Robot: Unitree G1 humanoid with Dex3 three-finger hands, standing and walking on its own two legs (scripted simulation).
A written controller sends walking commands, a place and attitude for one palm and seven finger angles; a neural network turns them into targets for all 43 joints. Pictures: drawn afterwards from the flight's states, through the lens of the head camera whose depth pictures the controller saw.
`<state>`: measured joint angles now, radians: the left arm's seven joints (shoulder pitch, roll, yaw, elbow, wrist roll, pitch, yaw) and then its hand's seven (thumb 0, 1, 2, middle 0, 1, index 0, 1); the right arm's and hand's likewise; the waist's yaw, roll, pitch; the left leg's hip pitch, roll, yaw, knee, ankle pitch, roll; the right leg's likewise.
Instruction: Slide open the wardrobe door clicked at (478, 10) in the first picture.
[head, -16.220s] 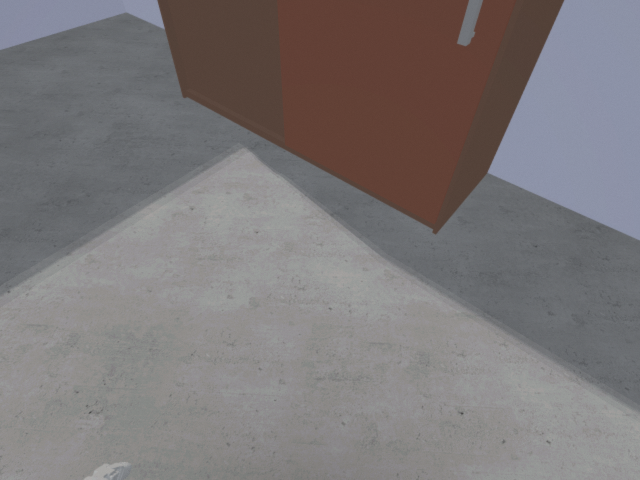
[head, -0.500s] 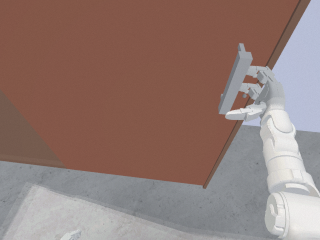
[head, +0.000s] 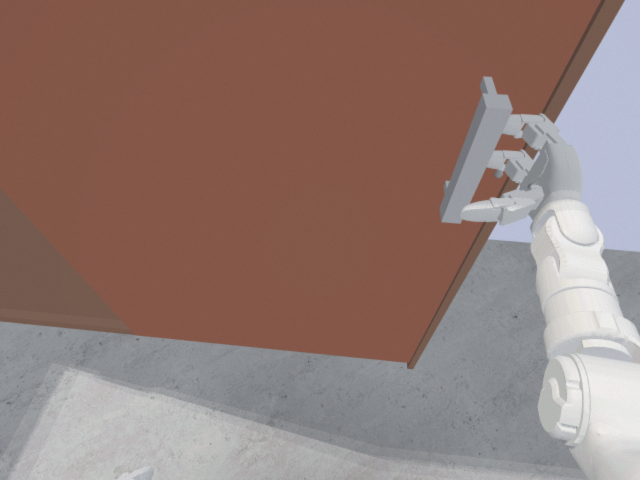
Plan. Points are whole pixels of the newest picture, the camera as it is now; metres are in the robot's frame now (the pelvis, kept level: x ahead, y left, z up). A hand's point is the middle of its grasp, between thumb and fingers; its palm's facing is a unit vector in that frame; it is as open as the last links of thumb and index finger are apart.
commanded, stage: slide the fingers in behind the handle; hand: right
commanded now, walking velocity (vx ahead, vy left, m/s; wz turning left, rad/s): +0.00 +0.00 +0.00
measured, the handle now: (467, 155) +0.51 -0.12 +0.14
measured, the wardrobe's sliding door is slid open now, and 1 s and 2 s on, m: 0.00 0.00 0.00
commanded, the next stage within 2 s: grip the handle and tug to test in 1.76 s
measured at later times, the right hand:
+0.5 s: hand (488, 187) +0.45 -0.14 +0.14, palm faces -0.03 +1.00 +0.01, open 13.9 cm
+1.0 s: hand (464, 180) +0.46 -0.11 +0.14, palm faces -0.04 +1.00 +0.02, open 13.9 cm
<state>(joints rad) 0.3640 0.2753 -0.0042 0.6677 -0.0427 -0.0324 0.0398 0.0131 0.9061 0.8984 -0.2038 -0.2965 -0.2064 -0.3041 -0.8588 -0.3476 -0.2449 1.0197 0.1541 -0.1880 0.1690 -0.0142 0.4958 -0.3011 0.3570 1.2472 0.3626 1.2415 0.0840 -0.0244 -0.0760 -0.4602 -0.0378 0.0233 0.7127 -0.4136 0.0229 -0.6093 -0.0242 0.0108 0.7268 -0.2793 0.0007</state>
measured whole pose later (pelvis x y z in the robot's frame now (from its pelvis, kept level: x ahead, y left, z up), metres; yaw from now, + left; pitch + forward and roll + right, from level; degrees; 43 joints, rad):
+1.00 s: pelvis +0.00 +0.00 +0.00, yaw +1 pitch +8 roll +1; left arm 0.34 0.25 -0.01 0.66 -0.04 -0.03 0.02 0.01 0.91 0.90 -0.20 -0.30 -0.21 -0.30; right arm -0.75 -0.22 -0.18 0.86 0.15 -0.16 0.06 -0.01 0.50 -0.30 0.30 1.20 0.31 1.20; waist 0.08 -0.03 -0.08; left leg -0.42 -0.03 0.00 0.70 -0.42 0.02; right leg -0.56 -0.02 -0.01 0.71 -0.28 0.00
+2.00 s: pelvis +0.00 +0.00 +0.00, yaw +0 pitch +7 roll +1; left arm 0.33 0.25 -0.01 0.66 -0.04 -0.01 0.02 0.01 0.91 0.90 -0.20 -0.30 -0.21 -0.30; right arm -0.71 -0.20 -0.15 0.81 0.15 -0.14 0.04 -0.01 0.43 -0.33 0.30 1.21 0.30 1.21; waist 0.07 -0.03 -0.08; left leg -0.39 -0.03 0.01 0.69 -0.41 0.02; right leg -0.54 -0.02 0.00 0.69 -0.28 0.00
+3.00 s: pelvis +0.01 +0.00 +0.00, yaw +1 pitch +7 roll +0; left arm 0.34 0.25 0.00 0.65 -0.03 -0.02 0.01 0.01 0.91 0.90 -0.20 -0.30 -0.21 -0.30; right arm -0.68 -0.20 -0.16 0.78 0.15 -0.14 0.01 -0.01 -0.64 -0.82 0.34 1.40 0.34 1.40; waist 0.07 -0.04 -0.09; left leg -0.40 -0.04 0.00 0.69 -0.42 0.02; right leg -0.53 -0.02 -0.01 0.69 -0.29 0.00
